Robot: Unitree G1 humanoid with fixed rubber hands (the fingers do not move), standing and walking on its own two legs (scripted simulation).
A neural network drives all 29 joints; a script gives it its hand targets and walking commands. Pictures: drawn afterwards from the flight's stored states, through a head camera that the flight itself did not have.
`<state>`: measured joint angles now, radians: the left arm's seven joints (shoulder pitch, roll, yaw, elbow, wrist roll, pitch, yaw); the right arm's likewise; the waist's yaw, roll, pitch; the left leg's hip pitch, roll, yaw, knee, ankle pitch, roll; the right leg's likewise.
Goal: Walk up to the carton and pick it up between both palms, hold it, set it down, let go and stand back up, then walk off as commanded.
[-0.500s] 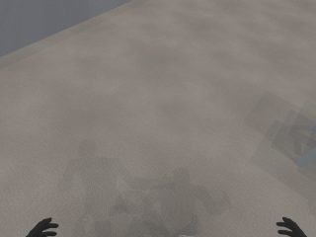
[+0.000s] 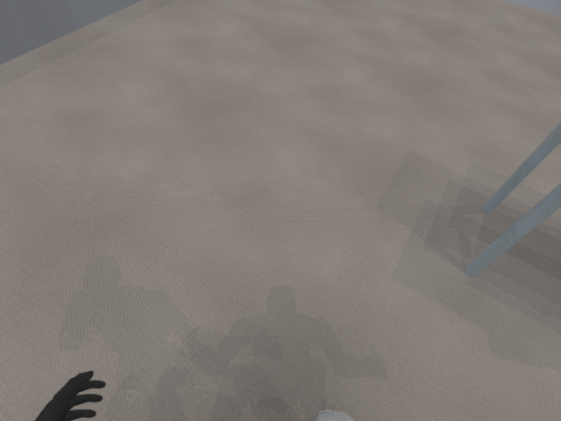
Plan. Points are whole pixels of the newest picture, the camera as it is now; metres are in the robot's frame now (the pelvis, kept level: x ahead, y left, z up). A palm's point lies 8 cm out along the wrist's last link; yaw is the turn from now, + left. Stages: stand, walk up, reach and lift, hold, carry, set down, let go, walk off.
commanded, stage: walk up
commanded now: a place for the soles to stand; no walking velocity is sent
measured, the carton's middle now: out of the picture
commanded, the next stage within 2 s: none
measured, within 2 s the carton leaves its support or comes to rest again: neither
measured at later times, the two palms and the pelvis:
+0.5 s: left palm (139, 349) +0.24 +0.22 -0.11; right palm out of the picture +0.09 -0.43 -0.07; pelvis +0.08 -0.07 -0.01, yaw -10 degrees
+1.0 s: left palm (232, 300) +0.31 +0.08 -0.09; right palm out of the picture +0.11 -0.56 -0.10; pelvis +0.12 -0.20 -0.01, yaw -18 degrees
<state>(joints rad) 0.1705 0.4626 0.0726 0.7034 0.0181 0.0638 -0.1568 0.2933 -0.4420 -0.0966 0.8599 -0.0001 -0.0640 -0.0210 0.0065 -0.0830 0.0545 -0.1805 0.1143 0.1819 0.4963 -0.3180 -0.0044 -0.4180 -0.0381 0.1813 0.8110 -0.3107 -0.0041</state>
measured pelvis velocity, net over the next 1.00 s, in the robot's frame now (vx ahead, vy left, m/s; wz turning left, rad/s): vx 0.12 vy -0.20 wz -0.32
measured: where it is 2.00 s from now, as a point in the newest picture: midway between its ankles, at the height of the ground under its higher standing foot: outside the picture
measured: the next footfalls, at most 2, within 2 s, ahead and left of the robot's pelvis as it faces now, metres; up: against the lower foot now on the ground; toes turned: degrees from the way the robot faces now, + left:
right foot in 0.12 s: +0.09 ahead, -0.19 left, +0.00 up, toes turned +1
left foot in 0.40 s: +0.15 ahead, +0.03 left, +0.00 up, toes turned +1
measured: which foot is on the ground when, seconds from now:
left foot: down 0.00-0.14, up 0.16-0.38, down 0.40-0.84, up 0.86-1.00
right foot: up 0.00-0.10, down 0.12-0.42, up 0.44-0.80, down 0.82-1.00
